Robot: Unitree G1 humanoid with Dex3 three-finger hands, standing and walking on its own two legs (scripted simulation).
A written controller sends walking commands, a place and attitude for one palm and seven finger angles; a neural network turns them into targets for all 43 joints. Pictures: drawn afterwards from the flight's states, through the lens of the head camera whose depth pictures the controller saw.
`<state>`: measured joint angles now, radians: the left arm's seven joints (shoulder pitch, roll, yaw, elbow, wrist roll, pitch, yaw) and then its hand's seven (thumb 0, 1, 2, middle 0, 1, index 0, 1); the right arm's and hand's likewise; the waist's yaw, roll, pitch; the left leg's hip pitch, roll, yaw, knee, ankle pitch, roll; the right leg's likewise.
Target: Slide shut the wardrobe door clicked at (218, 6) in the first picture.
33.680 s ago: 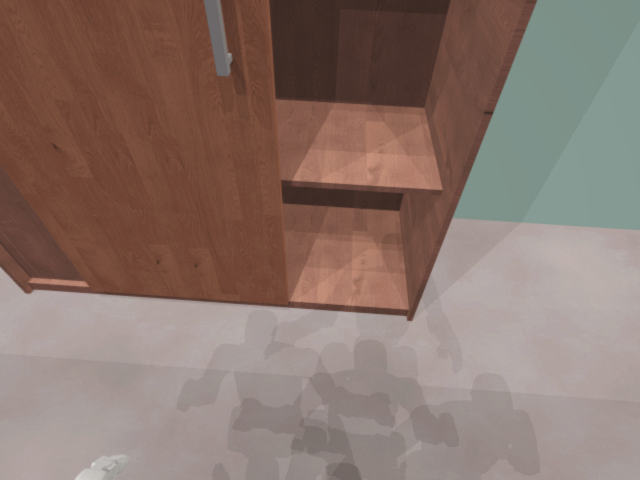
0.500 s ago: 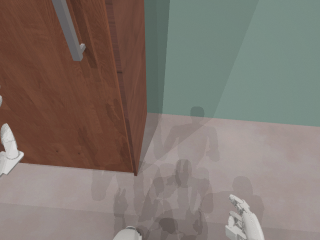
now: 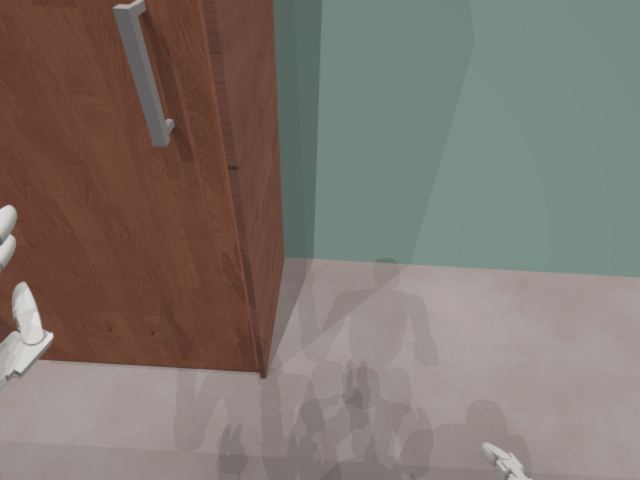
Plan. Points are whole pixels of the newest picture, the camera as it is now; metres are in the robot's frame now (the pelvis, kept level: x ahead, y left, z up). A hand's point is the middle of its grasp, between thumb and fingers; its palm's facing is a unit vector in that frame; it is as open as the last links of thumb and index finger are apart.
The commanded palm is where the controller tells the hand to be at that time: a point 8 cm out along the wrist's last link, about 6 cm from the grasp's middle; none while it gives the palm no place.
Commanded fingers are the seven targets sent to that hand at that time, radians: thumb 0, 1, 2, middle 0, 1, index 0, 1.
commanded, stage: stop stepping back and stand still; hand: left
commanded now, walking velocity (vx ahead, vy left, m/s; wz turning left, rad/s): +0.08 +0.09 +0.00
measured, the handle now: (150, 77) +0.59 +0.30 +0.24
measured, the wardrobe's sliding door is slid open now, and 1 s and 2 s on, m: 0.00 0.00 0.00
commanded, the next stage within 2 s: let the arm hang, fingers relaxed in 0.14 s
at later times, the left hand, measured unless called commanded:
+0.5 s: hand out of the picture +0.11 +0.21 -0.15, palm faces -0.02 -0.98 -0.20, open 7.4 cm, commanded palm none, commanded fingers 0.00 0.90 0.90 -0.20 -0.30 -0.20 -0.30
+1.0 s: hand out of the picture +0.00 +0.28 -0.15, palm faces +0.03 -0.94 -0.33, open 7.4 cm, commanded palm none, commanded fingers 0.00 0.90 0.90 -0.20 -0.30 -0.20 -0.30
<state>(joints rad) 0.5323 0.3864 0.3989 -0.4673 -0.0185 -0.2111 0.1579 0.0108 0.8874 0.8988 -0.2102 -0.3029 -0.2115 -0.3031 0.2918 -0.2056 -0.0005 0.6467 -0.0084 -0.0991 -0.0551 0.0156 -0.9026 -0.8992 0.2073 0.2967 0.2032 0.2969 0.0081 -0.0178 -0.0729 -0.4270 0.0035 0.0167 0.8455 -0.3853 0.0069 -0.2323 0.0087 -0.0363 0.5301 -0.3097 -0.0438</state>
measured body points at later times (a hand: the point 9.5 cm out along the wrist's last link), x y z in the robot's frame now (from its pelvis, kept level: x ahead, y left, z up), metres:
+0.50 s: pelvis +0.00 +0.03 -0.01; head +0.00 +0.03 +0.44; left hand +0.11 +0.26 -0.13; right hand +0.12 -0.22 -0.13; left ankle +0.03 +0.14 -0.73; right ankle -0.02 -0.10 -0.73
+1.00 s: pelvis -0.01 +0.04 +0.01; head +0.01 +0.03 +0.46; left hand +0.00 +0.33 -0.13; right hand +0.05 -0.22 -0.15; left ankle +0.03 +0.14 -0.73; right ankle -0.02 -0.10 -0.73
